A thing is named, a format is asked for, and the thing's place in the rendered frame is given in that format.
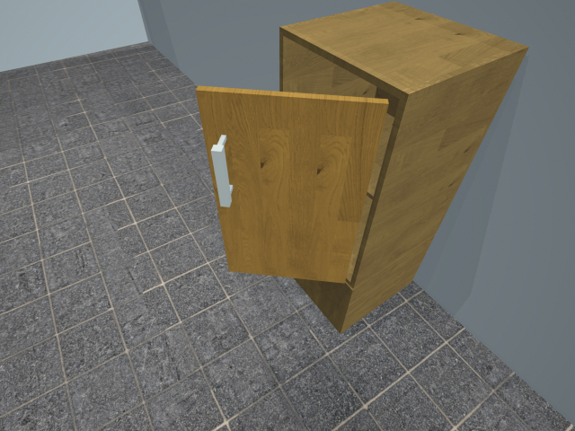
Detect cupboard door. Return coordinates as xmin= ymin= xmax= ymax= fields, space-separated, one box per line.
xmin=196 ymin=86 xmax=389 ymax=284

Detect handle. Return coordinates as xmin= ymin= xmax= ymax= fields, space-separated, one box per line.
xmin=211 ymin=135 xmax=233 ymax=207

